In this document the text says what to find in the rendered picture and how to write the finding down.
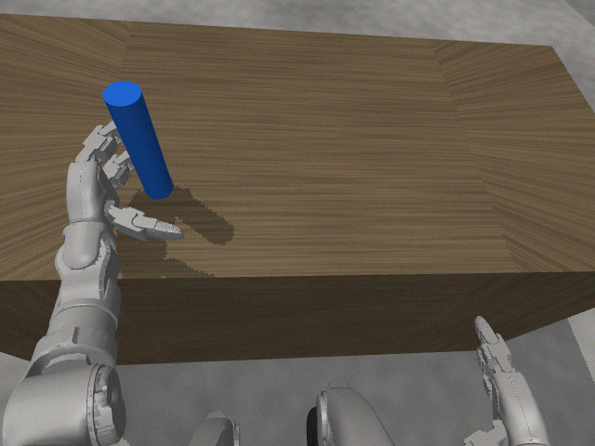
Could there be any left robot hand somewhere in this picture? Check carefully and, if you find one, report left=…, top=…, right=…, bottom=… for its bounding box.
left=66, top=121, right=184, bottom=241

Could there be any right robot hand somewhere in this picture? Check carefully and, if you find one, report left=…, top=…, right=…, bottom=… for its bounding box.
left=464, top=316, right=550, bottom=446

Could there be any can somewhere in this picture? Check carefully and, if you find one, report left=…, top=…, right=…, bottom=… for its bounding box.
left=102, top=81, right=173, bottom=200

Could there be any left robot arm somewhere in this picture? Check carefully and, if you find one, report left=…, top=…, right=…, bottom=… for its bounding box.
left=1, top=221, right=126, bottom=446

